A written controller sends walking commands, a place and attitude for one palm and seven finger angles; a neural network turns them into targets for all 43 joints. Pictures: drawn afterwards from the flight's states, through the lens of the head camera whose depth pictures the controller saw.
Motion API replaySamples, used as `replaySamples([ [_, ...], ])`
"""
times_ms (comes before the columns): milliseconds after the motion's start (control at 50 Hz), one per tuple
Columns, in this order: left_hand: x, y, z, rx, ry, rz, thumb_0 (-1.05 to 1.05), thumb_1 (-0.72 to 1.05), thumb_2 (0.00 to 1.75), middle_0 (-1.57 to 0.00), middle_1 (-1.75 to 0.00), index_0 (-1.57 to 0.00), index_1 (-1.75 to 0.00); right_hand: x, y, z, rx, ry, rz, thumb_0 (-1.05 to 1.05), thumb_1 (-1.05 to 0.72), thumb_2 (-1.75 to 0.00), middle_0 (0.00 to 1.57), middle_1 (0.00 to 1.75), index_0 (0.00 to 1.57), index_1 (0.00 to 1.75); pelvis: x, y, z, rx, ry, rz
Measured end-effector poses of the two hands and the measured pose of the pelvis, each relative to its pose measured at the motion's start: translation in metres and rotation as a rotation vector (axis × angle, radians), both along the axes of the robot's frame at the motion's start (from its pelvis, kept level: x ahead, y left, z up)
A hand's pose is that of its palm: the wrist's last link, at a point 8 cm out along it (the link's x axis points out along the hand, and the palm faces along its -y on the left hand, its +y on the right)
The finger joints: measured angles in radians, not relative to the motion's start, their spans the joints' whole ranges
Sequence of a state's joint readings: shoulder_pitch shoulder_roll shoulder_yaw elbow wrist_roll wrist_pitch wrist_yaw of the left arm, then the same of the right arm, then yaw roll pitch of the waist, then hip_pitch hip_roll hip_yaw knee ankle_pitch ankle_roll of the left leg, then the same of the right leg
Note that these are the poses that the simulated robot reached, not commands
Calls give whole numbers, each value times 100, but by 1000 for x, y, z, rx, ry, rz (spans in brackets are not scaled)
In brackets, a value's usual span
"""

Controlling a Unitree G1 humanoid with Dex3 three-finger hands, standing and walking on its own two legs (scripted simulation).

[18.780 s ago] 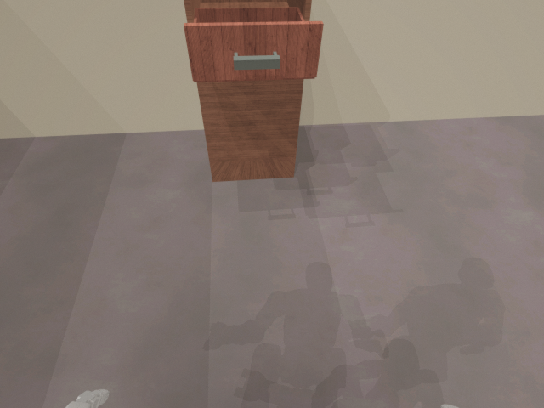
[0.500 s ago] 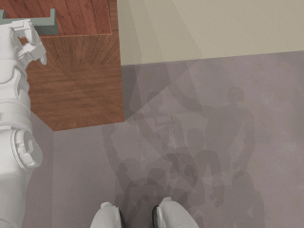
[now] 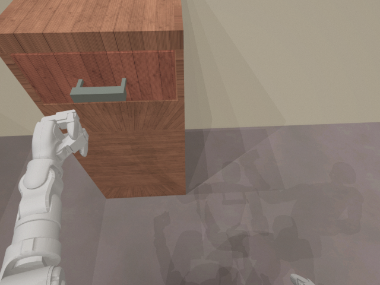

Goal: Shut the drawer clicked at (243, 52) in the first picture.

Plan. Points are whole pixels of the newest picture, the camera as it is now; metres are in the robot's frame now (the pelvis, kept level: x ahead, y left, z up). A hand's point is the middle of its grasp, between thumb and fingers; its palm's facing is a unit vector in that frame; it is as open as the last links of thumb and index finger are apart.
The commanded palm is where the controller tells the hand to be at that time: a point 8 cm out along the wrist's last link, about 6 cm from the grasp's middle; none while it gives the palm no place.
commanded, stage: draw the hand back to the body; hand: left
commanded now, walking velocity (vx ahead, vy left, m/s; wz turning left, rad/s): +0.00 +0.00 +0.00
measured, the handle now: (100, 88) +0.58 +0.23 +0.06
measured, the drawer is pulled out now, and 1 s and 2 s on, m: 0.00 0.00 0.00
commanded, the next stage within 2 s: step back with the hand held close in 1.02 s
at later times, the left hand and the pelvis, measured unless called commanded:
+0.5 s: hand (34, 195) +0.25 +0.23 +0.15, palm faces +0.34 -0.89 -0.30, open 3.2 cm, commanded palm +0.20 +0.27 +0.16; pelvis -0.02 -0.01 +0.03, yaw +1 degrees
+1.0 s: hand out of the picture +0.14 +0.23 +0.19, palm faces +0.43 -0.80 -0.42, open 3.2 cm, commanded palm +0.09 +0.27 +0.20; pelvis -0.03 -0.01 +0.03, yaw +2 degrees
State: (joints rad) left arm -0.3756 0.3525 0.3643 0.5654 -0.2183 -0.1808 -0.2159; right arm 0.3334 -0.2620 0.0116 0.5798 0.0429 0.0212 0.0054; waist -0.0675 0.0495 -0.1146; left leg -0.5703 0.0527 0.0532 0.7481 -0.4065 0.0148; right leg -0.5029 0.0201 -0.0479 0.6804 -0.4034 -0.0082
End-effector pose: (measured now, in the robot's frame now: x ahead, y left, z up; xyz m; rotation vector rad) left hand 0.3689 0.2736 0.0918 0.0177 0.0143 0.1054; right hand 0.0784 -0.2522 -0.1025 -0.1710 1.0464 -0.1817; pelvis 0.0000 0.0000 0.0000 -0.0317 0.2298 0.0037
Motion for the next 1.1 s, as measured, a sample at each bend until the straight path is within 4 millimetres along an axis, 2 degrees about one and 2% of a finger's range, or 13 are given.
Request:
replaySamples([
  [80,-31,4,10,13,-12,1,1,90,90,-140,-160,-139,-160,38,2,12,-10,-122,53,0,-91,-90,20,30,20,30,-4,-1,3,3,-42,15],
  [140,-52,4,19,13,-31,-14,1,90,90,-140,-160,-140,-160,58,5,21,-13,-202,88,0,-91,-90,20,30,20,30,-8,-1,5,8,-73,25],
  [260,-90,1,34,171,5,82,1,90,90,-141,-160,-140,-160,80,17,36,0,-287,123,0,-91,-90,20,30,20,30,-18,-2,13,20,-144,23],
  [380,-128,-2,45,241,18,177,1,90,90,-141,-160,-140,-160,82,28,44,17,-304,144,0,-91,-90,20,30,20,30,-22,-4,22,30,-204,17],
  [520,-166,-1,75,309,-56,239,1,90,90,-141,-160,-140,-160,77,34,45,34,-306,168,1,-91,-90,20,30,20,30,-23,-6,28,34,-261,15],
  [700,-217,-6,91,375,-70,251,1,90,90,-141,-160,-140,-160,75,29,46,37,-319,174,1,-91,-90,20,30,20,30,-24,-10,31,32,-296,13],
  [880,-266,-5,114,465,-101,298,1,89,90,-141,-160,-140,-160,83,24,54,17,-371,190,1,-91,-90,20,30,20,30,-25,-12,31,26,-309,19],
  [960,-276,-5,117,475,-112,318,1,89,90,-141,-160,-140,-160,87,26,55,15,-387,202,1,-91,-90,20,30,20,30,-27,-12,31,27,-315,28],
  [1100,-270,-3,104,432,-85,332,1,89,90,-141,-160,-140,-160,84,31,55,14,-384,210,1,-91,-90,20,30,20,30,-31,-13,31,29,-318,29],
])
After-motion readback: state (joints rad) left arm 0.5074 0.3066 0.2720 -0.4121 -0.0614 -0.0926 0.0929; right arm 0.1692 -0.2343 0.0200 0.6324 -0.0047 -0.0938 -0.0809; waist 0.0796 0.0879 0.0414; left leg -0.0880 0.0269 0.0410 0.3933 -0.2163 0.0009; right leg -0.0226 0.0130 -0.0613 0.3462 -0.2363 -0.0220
